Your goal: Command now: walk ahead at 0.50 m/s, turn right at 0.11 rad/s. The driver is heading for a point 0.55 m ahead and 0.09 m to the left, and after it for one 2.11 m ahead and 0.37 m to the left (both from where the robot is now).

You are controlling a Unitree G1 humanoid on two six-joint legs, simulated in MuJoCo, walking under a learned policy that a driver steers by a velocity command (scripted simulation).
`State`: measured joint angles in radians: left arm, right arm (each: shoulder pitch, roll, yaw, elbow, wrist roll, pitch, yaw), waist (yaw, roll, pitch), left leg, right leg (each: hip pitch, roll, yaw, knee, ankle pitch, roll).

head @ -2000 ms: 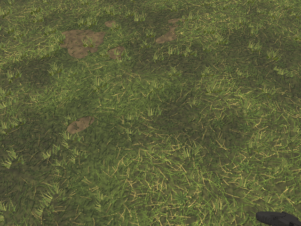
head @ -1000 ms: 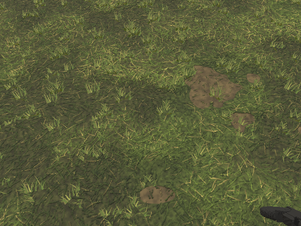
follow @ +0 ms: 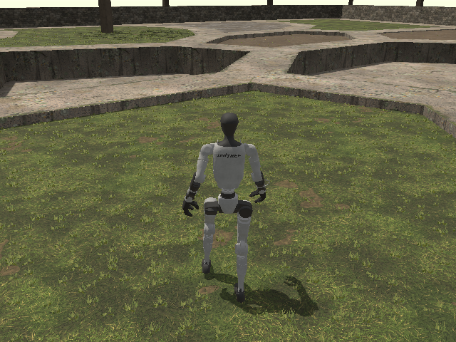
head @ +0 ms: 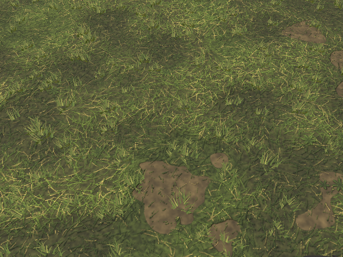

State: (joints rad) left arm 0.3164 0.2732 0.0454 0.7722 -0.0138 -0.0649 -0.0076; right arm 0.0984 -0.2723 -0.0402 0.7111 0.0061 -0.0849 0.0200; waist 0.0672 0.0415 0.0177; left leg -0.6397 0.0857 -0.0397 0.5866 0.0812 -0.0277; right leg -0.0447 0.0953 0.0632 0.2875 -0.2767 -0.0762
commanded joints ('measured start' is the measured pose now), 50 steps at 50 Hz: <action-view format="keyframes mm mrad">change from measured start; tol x32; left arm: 1 65 174 48 -14 -4 2 8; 50 -228 186 67 -36 11 37 30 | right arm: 1 -139 -84 -19 -109 3 -28 16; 8 383 -204 -71 11 4 -21 7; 50 84 -105 -61 -80 3 144 -10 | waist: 1 26 -113 30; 8 -177 208 -414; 29 -116 38 32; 34 29 -232 -480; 50 -62 -147 -77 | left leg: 1 -3 -30 16 -68 -42 33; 5 332 -90 72 -126 -111 115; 8 1044 307 -708 -252 -400 363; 15 465 134 -209 -419 -121 278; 31 591 59 -73 -53 275 132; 33 50 -150 -8 574 -744 8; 35 -60 -82 -90 707 -710 -7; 50 199 1 62 177 -337 3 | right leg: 1 39 -305 147 -23 353 -132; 5 55 -256 102 241 735 -71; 9 -742 -89 83 1053 -228 44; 29 -499 -138 -33 198 236 49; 33 475 -578 429 247 881 -243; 40 -203 -395 14 -10 619 -162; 50 -120 -438 -139 -17 355 -132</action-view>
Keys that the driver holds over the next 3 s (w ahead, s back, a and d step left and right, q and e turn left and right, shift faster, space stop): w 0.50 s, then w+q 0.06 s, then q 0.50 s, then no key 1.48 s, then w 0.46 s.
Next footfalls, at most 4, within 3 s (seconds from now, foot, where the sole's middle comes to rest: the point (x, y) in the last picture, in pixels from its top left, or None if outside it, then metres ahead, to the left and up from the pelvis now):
0.12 left None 0.25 0.14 -0.78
0.62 right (223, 243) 0.53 -0.11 -0.78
1.10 left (155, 242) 0.52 0.15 -0.78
1.48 right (216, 233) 0.57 -0.08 -0.78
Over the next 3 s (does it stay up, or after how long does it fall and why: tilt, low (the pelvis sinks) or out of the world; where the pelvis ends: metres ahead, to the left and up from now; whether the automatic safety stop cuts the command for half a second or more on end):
stays up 0.60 0.09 0.00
